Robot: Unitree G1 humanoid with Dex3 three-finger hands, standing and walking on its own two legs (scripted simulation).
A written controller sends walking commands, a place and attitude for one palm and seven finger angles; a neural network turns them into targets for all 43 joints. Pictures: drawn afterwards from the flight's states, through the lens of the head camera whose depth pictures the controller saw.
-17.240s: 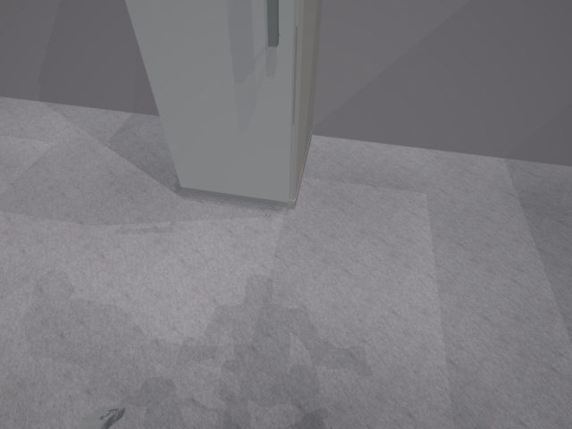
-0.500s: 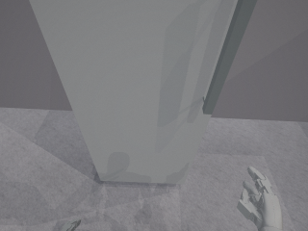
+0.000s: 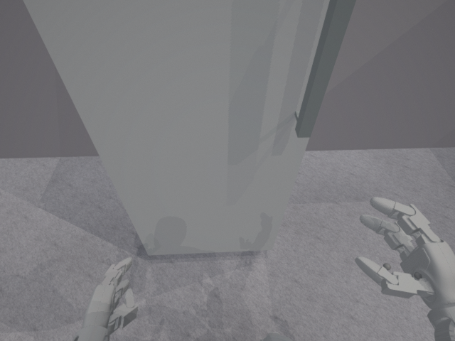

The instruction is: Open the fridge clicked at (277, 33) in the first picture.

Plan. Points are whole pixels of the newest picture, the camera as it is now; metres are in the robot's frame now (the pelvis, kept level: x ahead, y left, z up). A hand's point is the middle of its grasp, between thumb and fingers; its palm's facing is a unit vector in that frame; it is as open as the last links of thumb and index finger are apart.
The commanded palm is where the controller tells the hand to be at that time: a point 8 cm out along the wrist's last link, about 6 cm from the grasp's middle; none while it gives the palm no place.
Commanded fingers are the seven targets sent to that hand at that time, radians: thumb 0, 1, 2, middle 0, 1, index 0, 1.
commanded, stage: raise the hand to about handle height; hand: right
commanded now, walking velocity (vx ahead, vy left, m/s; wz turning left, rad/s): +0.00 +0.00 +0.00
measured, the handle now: (326, 33) +0.54 -0.14 +0.28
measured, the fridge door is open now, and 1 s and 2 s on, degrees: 0 0 0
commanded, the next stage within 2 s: move the hooked fingers beside the handle in 1.42 s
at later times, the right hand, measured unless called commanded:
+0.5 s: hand out of the picture +0.27 -0.29 +0.19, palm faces +0.00 +0.99 -0.11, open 13.0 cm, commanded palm +0.23 -0.34 +0.19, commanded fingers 0.00 0.50 -0.30 0.30 1.20 0.30 1.20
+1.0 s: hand out of the picture +0.29 -0.32 +0.27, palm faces +0.05 +0.99 -0.13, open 14.0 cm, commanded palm +0.25 -0.35 +0.27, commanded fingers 0.00 0.50 -0.30 0.30 1.20 0.30 1.20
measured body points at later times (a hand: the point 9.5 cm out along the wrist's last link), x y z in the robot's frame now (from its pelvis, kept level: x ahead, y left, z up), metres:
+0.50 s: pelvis +0.02 -0.04 +0.03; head +0.00 -0.05 +0.48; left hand +0.21 +0.19 -0.01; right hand +0.26 -0.35 +0.20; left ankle +0.00 +0.09 -0.70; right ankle +0.06 -0.12 -0.70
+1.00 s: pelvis +0.01 -0.03 +0.04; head -0.02 -0.01 +0.49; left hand +0.20 +0.18 -0.03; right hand +0.28 -0.37 +0.28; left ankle +0.00 +0.09 -0.70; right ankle +0.06 -0.12 -0.70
